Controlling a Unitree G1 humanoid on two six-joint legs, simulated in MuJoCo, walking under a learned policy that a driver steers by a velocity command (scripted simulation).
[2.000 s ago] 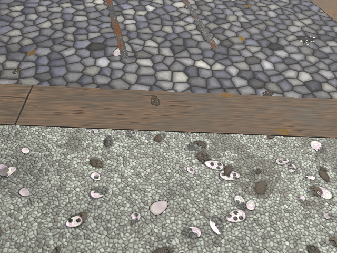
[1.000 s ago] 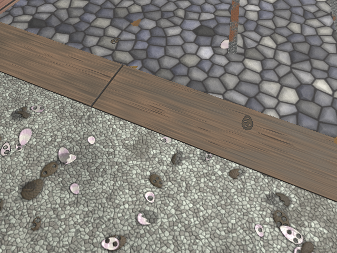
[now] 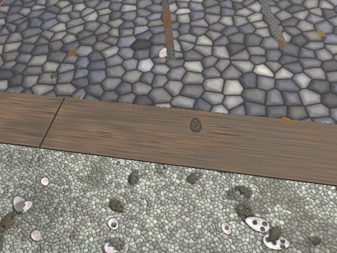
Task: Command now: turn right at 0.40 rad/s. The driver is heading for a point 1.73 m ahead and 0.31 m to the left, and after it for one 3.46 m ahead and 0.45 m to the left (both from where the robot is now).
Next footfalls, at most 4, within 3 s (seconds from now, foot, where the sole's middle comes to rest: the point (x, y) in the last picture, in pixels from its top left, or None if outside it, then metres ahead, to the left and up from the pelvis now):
0.24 left None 0.06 0.16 -0.78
0.76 left None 0.02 0.18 -0.78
1.24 right None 0.06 -0.02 -0.78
1.64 left None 0.32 0.27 -0.78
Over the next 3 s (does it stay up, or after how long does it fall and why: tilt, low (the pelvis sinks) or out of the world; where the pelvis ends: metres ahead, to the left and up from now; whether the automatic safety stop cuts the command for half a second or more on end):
stays up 0.94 0.17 -0.01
